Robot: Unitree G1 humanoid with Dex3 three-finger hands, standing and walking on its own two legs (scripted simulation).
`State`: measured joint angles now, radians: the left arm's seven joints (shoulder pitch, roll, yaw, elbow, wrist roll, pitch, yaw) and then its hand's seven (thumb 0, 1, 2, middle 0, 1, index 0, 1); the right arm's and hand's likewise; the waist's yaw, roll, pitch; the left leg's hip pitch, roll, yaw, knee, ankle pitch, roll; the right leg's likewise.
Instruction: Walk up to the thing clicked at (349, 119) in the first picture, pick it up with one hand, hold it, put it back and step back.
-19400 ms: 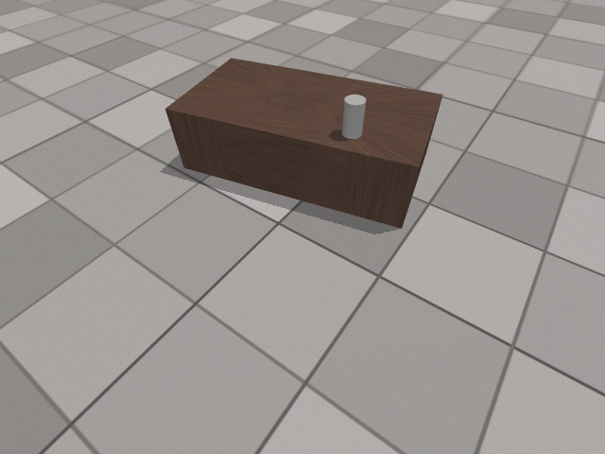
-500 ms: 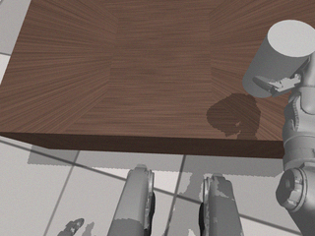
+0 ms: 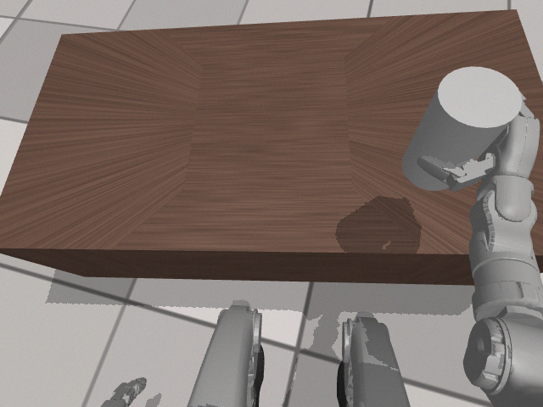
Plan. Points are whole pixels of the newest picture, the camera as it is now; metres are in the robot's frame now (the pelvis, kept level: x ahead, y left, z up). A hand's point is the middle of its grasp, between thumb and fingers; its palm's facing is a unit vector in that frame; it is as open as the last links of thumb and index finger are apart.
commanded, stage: lift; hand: right
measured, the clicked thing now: (450, 136) +0.50 -0.20 +0.02
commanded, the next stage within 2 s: hold in 1.36 s
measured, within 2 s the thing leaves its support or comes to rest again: neither
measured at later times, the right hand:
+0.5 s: hand (507, 125) +0.43 -0.19 +0.14, palm faces +0.22 +0.98 -0.02, open 11.9 cm
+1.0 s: hand (541, 109) +0.40 -0.18 +0.20, palm faces +0.21 +0.98 -0.02, open 11.9 cm
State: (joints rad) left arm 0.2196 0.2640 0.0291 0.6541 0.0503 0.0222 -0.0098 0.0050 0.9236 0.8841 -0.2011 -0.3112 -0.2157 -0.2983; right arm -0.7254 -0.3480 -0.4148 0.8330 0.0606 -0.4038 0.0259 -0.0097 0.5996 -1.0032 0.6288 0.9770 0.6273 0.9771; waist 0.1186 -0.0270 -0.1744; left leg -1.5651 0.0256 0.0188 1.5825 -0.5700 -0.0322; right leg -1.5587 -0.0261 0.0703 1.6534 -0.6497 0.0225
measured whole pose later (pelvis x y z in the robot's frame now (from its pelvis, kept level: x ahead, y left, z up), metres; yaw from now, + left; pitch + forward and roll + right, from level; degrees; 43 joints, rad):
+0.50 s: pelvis +0.02 +0.00 +0.10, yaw -1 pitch +20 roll +3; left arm 0.24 0.24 0.03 0.66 0.02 -0.02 0.01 0.01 0.89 0.91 -0.19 -0.30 -0.19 -0.30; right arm -0.41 -0.22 -0.25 0.60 0.10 -0.36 -0.04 -0.01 0.61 -1.02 0.62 0.99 0.62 0.99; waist 0.06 -0.01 -0.14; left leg -1.07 0.02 0.02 1.20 -0.48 -0.03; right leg -1.07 -0.04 0.05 1.27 -0.55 0.02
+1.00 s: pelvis +0.04 +0.00 +0.15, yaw -1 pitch +13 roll +2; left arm 0.26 0.23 0.03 0.68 0.02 -0.03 0.02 0.01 0.90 0.90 -0.19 -0.30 -0.19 -0.30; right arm -0.25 -0.17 -0.19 0.50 0.12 -0.38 -0.05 -0.01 0.61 -1.02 0.62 0.99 0.62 0.99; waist 0.04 -0.02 -0.09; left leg -0.77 0.02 0.02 0.96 -0.42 -0.03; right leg -0.76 -0.04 0.03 1.02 -0.49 0.02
